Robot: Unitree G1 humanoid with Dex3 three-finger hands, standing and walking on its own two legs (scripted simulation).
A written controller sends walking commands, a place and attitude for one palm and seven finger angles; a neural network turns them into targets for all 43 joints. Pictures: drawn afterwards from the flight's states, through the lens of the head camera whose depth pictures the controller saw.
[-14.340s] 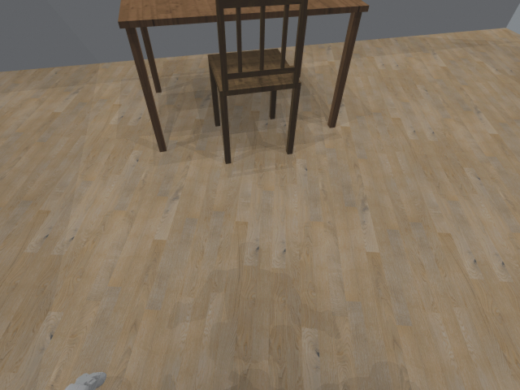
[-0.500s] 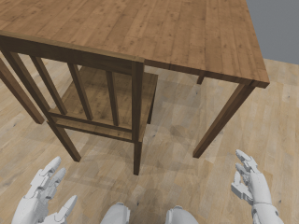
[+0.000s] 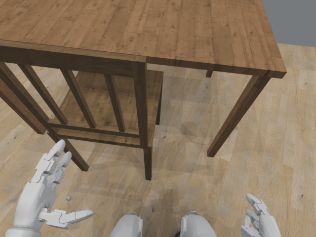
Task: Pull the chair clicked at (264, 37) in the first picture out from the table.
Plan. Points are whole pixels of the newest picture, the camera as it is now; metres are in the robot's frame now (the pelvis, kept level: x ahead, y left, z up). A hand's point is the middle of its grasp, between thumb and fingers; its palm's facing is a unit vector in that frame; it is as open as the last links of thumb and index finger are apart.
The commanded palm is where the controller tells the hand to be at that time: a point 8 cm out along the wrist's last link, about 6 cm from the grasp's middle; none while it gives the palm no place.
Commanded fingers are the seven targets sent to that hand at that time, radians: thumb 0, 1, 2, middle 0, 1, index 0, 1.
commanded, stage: raise the hand toward the chair's back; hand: left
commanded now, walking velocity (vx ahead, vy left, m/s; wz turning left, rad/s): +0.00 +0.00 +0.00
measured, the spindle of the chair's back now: (82, 102) +0.47 +0.25 +0.01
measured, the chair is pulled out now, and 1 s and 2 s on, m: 0.00 0.00 0.00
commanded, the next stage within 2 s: aim the fingers beside a spindle in 1.08 s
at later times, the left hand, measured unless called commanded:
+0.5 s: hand (61, 175) +0.24 +0.22 +0.06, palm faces -0.07 -1.00 -0.07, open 16.9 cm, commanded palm +0.23 +0.28 +0.06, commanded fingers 0.00 -0.50 0.30 -0.06 -0.08 -0.06 -0.08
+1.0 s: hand (70, 170) +0.26 +0.21 +0.05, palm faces -0.08 -1.00 -0.06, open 16.9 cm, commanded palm +0.24 +0.27 +0.06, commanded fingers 0.00 -0.50 0.30 -0.06 -0.08 -0.06 -0.08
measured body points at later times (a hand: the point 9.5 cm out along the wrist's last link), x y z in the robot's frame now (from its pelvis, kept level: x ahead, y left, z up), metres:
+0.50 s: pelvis +0.01 +0.02 +0.01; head +0.09 +0.04 +0.46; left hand +0.24 +0.27 +0.06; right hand +0.19 -0.21 -0.05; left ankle +0.01 +0.10 -0.64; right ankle +0.05 -0.11 -0.64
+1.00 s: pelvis +0.01 +0.01 +0.02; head +0.09 +0.02 +0.46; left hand +0.25 +0.26 +0.06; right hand +0.19 -0.24 -0.06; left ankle +0.01 +0.10 -0.64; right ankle +0.05 -0.11 -0.64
